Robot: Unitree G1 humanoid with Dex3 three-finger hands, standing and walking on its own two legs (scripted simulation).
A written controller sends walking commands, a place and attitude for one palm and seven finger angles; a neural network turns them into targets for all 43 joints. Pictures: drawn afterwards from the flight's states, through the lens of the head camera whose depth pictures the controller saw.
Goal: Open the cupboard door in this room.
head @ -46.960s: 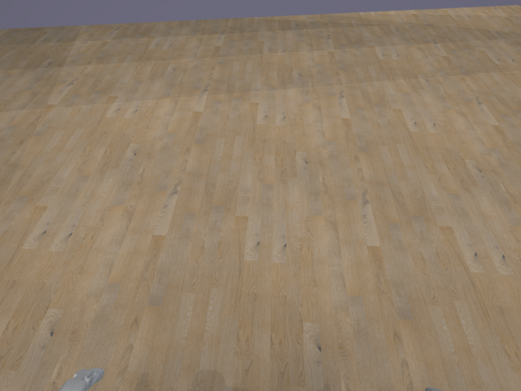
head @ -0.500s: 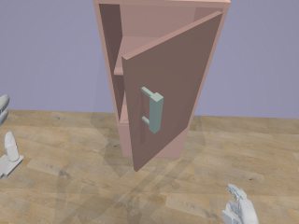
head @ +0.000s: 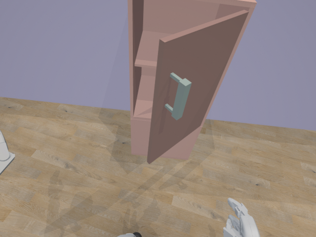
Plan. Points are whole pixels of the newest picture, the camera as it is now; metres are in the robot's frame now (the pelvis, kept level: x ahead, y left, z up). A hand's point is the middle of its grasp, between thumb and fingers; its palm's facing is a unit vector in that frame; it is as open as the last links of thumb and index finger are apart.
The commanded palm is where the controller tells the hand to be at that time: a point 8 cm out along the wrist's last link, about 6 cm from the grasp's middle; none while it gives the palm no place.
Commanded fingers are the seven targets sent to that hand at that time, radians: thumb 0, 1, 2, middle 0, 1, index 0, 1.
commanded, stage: step back with the hand held close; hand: left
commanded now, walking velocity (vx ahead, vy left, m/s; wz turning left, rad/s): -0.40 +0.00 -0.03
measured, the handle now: (175, 96) +0.48 -0.01 +0.09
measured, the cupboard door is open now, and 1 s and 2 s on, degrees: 45 45 45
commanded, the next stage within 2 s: stop stepping back and stand still in 0.08 s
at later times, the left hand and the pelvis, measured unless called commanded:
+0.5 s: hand out of the picture +0.09 +0.24 +0.17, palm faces +0.37 -0.81 -0.46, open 7.4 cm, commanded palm +0.03 +0.28 +0.18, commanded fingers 0.00 0.90 0.90 -0.20 -0.30 -0.20 -0.30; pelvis -0.12 -0.02 +0.00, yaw -1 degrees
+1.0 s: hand out of the picture +0.05 +0.24 +0.17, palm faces +0.40 -0.78 -0.48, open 7.4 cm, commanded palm +0.00 +0.28 +0.18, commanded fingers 0.00 0.90 0.90 -0.20 -0.30 -0.20 -0.30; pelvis -0.14 -0.01 +0.00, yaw -1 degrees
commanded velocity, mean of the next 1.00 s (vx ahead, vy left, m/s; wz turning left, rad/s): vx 0.06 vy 0.00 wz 0.00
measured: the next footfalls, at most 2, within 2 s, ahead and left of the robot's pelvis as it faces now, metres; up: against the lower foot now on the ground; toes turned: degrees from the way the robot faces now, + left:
right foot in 0.18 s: -0.14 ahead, -0.11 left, +0.00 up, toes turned +1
left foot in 0.66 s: -0.05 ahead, +0.10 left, +0.00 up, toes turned +0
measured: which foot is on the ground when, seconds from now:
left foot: down 0.00-0.48, up 0.50-0.64, down 0.66-1.00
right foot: up 0.00-0.16, down 0.18-1.00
